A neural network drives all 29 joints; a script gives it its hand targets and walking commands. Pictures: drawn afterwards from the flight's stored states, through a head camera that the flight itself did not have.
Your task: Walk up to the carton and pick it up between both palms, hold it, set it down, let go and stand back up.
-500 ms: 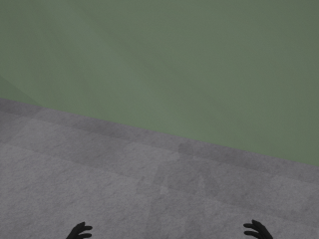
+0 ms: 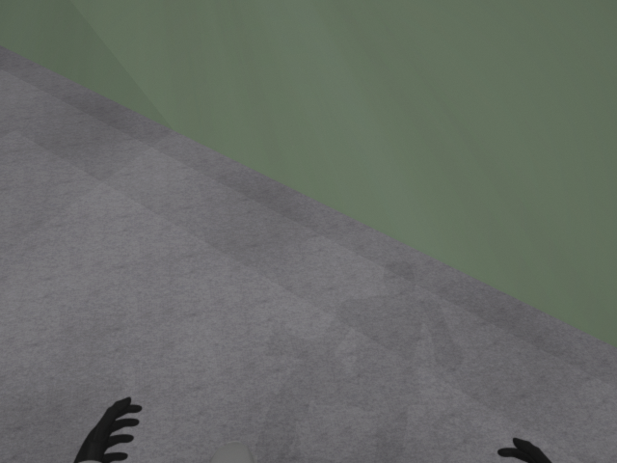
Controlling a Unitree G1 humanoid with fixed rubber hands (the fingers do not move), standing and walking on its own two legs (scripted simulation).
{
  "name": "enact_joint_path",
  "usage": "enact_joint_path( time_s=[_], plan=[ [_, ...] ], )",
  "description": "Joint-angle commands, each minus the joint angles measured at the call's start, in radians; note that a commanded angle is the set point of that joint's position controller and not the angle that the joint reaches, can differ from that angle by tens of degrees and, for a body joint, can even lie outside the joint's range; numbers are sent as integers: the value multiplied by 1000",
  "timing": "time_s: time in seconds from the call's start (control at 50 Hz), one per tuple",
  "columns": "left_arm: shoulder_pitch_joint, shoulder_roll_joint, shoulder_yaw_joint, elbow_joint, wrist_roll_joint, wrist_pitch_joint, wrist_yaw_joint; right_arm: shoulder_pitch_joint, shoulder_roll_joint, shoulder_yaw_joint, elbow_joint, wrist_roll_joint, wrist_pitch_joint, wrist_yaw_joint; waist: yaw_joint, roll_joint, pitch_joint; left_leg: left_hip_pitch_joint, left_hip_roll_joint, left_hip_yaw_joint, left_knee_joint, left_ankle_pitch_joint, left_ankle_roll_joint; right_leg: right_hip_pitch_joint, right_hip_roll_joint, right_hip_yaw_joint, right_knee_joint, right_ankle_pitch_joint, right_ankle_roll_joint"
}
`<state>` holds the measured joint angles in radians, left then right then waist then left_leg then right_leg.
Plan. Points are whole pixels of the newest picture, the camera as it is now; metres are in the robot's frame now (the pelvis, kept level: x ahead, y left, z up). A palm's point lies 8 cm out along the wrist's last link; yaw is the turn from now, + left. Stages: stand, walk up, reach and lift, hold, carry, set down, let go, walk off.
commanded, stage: walk up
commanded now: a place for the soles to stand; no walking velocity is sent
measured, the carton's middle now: out of the picture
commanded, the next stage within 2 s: none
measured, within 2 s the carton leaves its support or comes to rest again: neither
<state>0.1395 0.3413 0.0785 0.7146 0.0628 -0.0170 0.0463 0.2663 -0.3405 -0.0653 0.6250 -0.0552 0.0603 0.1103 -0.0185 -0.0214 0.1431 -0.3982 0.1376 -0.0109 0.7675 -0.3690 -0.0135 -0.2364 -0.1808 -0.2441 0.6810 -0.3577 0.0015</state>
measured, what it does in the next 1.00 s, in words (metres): steps to the left, turning left: left foot, then right foot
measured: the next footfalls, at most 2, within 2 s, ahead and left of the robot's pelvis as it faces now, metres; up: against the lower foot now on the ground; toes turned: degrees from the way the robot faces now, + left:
left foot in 0.02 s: +0.10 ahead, +0.17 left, +0.00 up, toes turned +5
right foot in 0.32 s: +0.12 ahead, -0.01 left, +0.00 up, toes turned +12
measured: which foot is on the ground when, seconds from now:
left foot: up 0.00-0.00, down 0.02-0.34, up 0.36-0.74, down 0.76-1.00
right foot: down 0.00-0.04, up 0.06-0.30, down 0.32-0.76, up 0.78-1.00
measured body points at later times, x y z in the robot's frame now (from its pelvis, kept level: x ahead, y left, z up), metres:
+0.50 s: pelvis -0.03 +0.05 +0.02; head -0.03 +0.02 +0.47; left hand -0.06 +0.36 -0.07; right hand +0.18 -0.16 -0.10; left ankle -0.04 +0.19 -0.63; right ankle +0.08 -0.02 -0.72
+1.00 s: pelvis -0.10 +0.16 +0.01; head -0.12 +0.18 +0.46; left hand -0.21 +0.44 -0.11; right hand +0.12 -0.04 -0.09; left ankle -0.18 +0.23 -0.72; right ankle +0.05 +0.13 -0.67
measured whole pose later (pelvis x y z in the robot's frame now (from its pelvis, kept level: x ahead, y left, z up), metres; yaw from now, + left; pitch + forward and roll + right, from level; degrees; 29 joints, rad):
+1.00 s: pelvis -0.10 +0.16 +0.01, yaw +49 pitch -2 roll +0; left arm 0.28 0.32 0.07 0.72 0.01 -0.02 0.01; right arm 0.40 -0.31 -0.05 0.81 -0.04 0.04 0.07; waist -0.10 -0.08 0.02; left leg -0.21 -0.04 -0.06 0.59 -0.34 0.05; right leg -0.51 -0.07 -0.05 0.92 -0.40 -0.01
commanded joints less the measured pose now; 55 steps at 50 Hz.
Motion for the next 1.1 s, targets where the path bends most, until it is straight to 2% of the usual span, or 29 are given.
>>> enact_joint_path(
  time_s=[0.0,0.02,0.04,0.06,0.12,0.2,0.24,0.28,0.3,0.32,0.34,0.36,0.4,0.42,0.46,0.58,0.62,0.68,0.7,0.72,0.74,0.76,0.78,0.8,0.86,0.92,1.02,1.04,1.08],
  plan=[
    [-9,88,17,-59,-15,-2,-20,157,-131,-58,6,16,-54,-10,-88,175,-242,377,-125,15,-300,216,103,-187,6,-7,224,-10,-109],
    [-36,40,1,-102,-26,5,-25,143,-248,-76,-13,5,-57,-21,-99,395,-176,406,56,-403,-397,327,217,-469,130,39,419,-370,-25],
    [-62,49,-2,-121,-51,13,-11,117,-289,-84,-19,22,-47,-25,-118,372,-169,273,145,-563,-503,224,339,-436,148,179,488,-404,-16],
    [-59,77,-1,-103,-63,12,-5,60,-287,-82,-29,28,-38,-32,-109,373,-123,197,149,-578,-540,178,378,-422,138,219,504,-399,-7],
    [48,94,2,-51,-77,-19,-9,-14,-207,-48,-61,-19,-28,-56,-47,266,-134,221,32,-344,-384,388,297,-387,119,209,354,-186,-15],
    [108,65,-4,-40,-63,-36,-10,-23,-159,-33,-60,-13,-18,-36,-27,201,-215,141,6,-385,-378,398,264,-179,176,192,175,-22,-21],
    [160,48,-6,-36,-65,-34,-8,-59,-152,-29,-67,-4,-6,-29,1,174,-238,34,-16,-394,-367,305,231,-25,190,195,26,62,-36],
    [275,62,7,-17,-58,-30,-8,-123,-129,-16,-81,7,7,-23,74,98,-241,-237,-102,-354,-341,4,127,283,175,230,-169,186,-66],
    [308,125,24,-16,-37,-26,-1,-82,-65,0,-88,8,11,-23,93,-78,-252,-376,-187,-256,-192,-149,50,398,18,417,-303,4,-113],
    [233,203,34,-41,0,-18,14,-30,-29,-1,-95,-17,15,-27,65,-260,-238,-379,-234,-107,203,-113,-26,246,-319,726,-476,-300,-187],
    [129,200,34,-48,19,-13,31,2,-111,-24,-76,-53,30,-36,17,-141,-164,-350,-159,-111,360,-65,-58,63,-411,771,-556,-376,-217],
    [55,188,35,-58,21,-18,36,15,-156,-45,-49,-61,39,-31,-11,-152,-126,-299,-117,-113,451,-26,-55,-20,-392,705,-571,-353,-244],
    [11,91,3,-63,14,-44,25,20,-188,-61,-14,-64,34,-13,-33,-57,-56,-246,-77,-149,465,78,-57,-73,-240,474,-517,-207,-168],
    [11,71,0,-62,15,-48,21,59,-173,-60,12,-56,33,-3,-46,-48,-63,-203,-71,-130,470,127,-57,-89,-183,348,-483,-151,-136],
    [4,89,13,-55,15,-46,22,90,-123,-42,34,-33,33,17,-51,-100,-84,-179,-72,-72,486,149,-54,-74,-143,209,-462,-142,-146],
    [125,196,64,-38,38,-40,24,-36,-71,-22,23,13,27,44,24,-186,-62,-146,22,-9,203,-10,-33,-5,-254,131,-500,-279,-217],
    [133,222,78,-38,45,-36,26,-26,-72,-23,31,28,15,48,26,-201,-88,-67,20,20,96,-89,-13,-5,-270,86,-487,-312,-218],
    [99,233,98,-39,55,-21,20,68,-77,-41,68,49,-9,44,-17,-201,-150,131,-27,114,-35,-176,30,-56,-253,10,-395,-384,-191],
    [94,210,93,-37,52,-13,15,125,-86,-50,100,51,-17,33,-46,-120,-169,210,-48,135,-104,-157,45,-97,-226,-27,-289,-416,-176],
    [74,159,77,-39,42,-5,6,215,-109,-65,148,52,-27,14,-101,47,-174,304,-95,142,-206,-113,69,-172,-155,-85,-86,-439,-141],
    [66,76,49,-47,22,5,-12,266,-166,-89,179,53,-34,-10,-152,287,-116,326,-119,38,-321,-134,119,-289,-34,-138,205,-411,-79],
    [11,11,23,-107,0,13,-29,265,-248,-91,166,49,-36,-25,-182,450,-10,275,27,-383,-479,-390,199,-547,61,-26,425,-408,-14],
    [-24,56,33,-146,-47,18,-38,154,-269,-80,138,53,-31,-36,-141,362,78,108,129,-604,-612,-550,276,-605,79,144,427,-332,5],
    [-37,104,34,-156,-69,17,-42,88,-291,-79,143,56,-31,-44,-126,330,105,23,161,-627,-689,-655,325,-565,59,200,405,-311,4],
    [77,116,26,-96,-71,-17,-43,-34,-224,-55,95,13,-40,-59,-44,282,54,100,64,-413,-582,-350,286,-496,63,214,354,-102,-14],
    [120,101,26,-84,-46,-37,-36,9,-165,-40,75,18,-45,-50,-32,230,-17,103,22,-397,-512,-91,265,-355,98,216,260,-32,-10],
    [135,50,10,-126,-50,-35,-19,72,-145,-40,56,14,-36,-41,-28,151,-52,69,-17,-428,-429,36,231,-171,151,218,18,77,-12],
    [173,42,11,-125,-48,-39,-13,47,-142,-39,45,16,-33,-38,2,136,-76,8,-43,-410,-383,20,206,-50,159,214,-67,133,-20],
    [305,71,22,-104,-31,-46,6,27,-88,-22,27,22,-33,-33,77,23,-155,-165,-123,-342,-211,-88,122,296,143,252,-218,225,-44]
  ],
)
